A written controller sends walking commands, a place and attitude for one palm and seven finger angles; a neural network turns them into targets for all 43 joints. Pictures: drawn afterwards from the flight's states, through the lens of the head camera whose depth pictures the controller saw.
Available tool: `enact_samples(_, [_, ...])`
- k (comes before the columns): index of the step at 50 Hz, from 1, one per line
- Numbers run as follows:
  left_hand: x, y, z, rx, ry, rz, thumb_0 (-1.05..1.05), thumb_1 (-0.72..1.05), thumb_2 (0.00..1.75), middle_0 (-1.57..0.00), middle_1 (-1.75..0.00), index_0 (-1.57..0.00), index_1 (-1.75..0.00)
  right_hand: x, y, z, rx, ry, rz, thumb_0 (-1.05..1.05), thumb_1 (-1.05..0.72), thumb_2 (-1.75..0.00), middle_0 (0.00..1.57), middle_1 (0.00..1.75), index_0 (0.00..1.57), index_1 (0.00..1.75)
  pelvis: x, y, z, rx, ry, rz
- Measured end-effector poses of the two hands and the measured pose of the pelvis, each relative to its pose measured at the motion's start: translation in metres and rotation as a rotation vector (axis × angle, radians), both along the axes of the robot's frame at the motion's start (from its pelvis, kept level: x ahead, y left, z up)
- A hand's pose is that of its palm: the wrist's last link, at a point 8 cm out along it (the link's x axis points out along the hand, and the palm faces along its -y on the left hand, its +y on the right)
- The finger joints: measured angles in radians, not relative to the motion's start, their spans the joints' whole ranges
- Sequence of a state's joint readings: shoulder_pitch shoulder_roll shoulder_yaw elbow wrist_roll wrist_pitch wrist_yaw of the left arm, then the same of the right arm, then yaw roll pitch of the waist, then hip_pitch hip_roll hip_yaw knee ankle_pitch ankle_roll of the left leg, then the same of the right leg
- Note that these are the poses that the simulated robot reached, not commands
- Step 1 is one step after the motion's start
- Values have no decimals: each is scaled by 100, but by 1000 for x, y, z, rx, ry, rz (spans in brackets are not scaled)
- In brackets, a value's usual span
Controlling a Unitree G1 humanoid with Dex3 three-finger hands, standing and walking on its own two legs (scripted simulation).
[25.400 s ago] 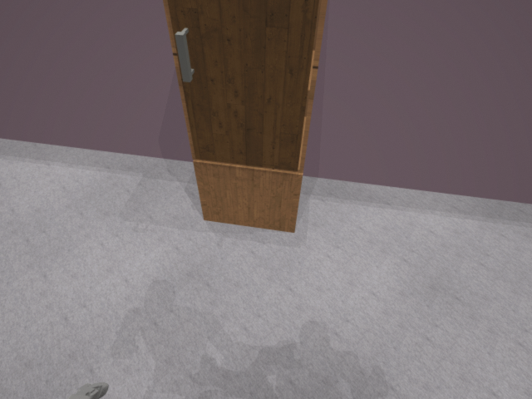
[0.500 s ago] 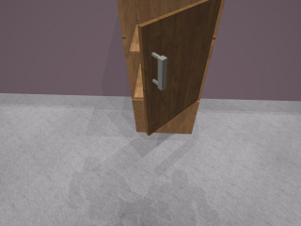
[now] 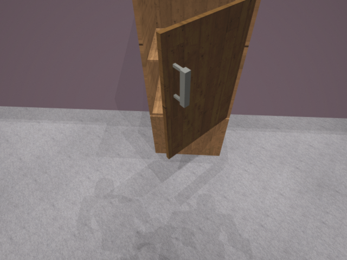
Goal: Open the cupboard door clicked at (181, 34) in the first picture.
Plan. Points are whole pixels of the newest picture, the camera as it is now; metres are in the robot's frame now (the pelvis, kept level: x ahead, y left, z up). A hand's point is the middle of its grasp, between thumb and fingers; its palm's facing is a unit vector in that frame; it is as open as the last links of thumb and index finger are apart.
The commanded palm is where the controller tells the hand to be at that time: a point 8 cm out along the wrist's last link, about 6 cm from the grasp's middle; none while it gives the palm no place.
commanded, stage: walk to a spot facing it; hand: left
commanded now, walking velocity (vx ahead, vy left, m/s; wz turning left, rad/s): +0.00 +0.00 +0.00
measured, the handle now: (180, 85) +0.60 +0.01 +0.06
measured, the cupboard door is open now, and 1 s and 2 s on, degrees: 44 44 44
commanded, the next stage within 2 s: none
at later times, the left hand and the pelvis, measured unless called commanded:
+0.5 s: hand out of the picture +0.08 +0.18 -0.18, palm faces -0.15 -0.95 -0.28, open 7.4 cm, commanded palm none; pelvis -0.01 -0.02 -0.03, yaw -11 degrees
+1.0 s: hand out of the picture +0.16 +0.18 -0.19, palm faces -0.38 -0.89 -0.24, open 7.4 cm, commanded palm none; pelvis +0.00 +0.01 -0.02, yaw -28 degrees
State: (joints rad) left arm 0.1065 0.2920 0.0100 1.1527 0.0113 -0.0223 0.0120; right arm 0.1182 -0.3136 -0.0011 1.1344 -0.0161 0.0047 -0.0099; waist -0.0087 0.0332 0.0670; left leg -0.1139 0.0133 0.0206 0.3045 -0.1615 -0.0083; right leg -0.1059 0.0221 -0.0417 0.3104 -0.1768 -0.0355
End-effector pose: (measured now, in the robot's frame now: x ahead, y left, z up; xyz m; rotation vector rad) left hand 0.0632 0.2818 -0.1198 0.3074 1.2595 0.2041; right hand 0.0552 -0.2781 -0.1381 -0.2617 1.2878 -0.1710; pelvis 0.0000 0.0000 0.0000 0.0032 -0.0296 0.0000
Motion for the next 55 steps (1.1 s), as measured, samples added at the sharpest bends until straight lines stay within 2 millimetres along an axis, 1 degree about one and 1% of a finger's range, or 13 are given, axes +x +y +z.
enact_samples(6, [7, -2, -1, -5, -4, -5, 1, 90, 89, -21, -30, -20, -30, 1, 0, 0, -4, -1, -8, 0, -90, -90, 20, 30, 20, 30, 3, 0, 0, 0, 3, -11])
enact_samples(11, [7, -12, -9, -22, 27, -18, 1, 90, 89, -20, -30, -20, -30, -7, 11, -6, 10, -8, -56, 0, -90, -90, 20, 30, 20, 30, 2, 1, -4, -1, 7, -55])
enact_samples(15, [7, -22, -19, -51, 58, -48, 1, 90, 89, -20, -30, -20, -30, -23, 22, -11, 31, -6, -113, 0, -90, -90, 20, 30, 20, 30, -1, 2, -9, 4, 9, -97])
enact_samples(19, [11, -33, -27, -69, 72, -85, 1, 90, 89, -20, -30, -20, -30, -46, 27, -20, 49, 11, -164, 0, -90, -90, 20, 30, 20, 30, -6, 0, -15, 28, 10, -144])
enact_samples(23, [19, -48, -24, -64, 66, -111, 1, 90, 89, -20, -30, -20, -30, -69, 22, -32, 74, 39, -202, 0, -90, -90, 20, 30, 20, 30, -10, -9, -19, 33, 4, -184])
enact_samples(26, [24, -57, -27, -43, 29, -139, 1, 90, 89, -21, -30, -20, -30, -78, 12, -45, 90, 57, -238, 0, -90, -90, 20, 30, 20, 30, -12, -21, -29, 44, 18, -211])
enact_samples(30, [19, -66, -21, -30, 64, -160, 1, 90, 89, -21, -30, -20, -30, -75, -2, -36, 84, 41, -285, 0, -90, -90, 20, 30, 20, 30, -16, -25, -20, 30, 26, -244])
enact_samples(36, [22, -73, -14, -36, 115, -225, 1, 90, 89, -21, -30, -20, -30, -54, -16, -11, 43, -76, -349, 0, -90, -90, 20, 30, 20, 30, -13, -24, -7, 49, 54, -335])
enact_samples(42, [45, -67, -20, -58, 103, -287, 1, 90, 89, -21, -30, -20, -30, -34, -13, 6, 3, -173, -387, 0, -90, -90, 20, 30, 20, 30, -7, -11, -6, 40, 64, -409])
enact_samples(46, [71, -58, -33, -80, 79, -330, 1, 90, 89, -21, -30, -20, -30, -31, -1, 10, -39, -229, -410, 0, -90, -90, 20, 30, 20, 30, 0, 5, -15, 7, 78, -449])
enact_samples(49, [97, -55, -38, -96, 48, -367, 1, 90, 89, -21, -30, -20, -30, -46, 11, 10, -63, -204, -413, 0, -90, -90, 20, 30, 20, 30, 1, 12, -17, -4, 60, -471])
enact_samples(52, [121, -59, -32, -106, 8, -412, 1, 90, 89, -20, -30, -20, -30, -69, 23, 13, -57, -148, -430, 0, -90, -90, 20, 30, 20, 30, 2, 13, -12, -15, 56, -503])
enact_samples(55, [142, -70, -25, -111, -19, -466, 1, 91, 89, -20, -30, -20, -30, -94, 32, 12, -45, -100, -476, 0, -90, -90, 20, 30, 20, 30, 3, 11, -9, -29, 56, -540])
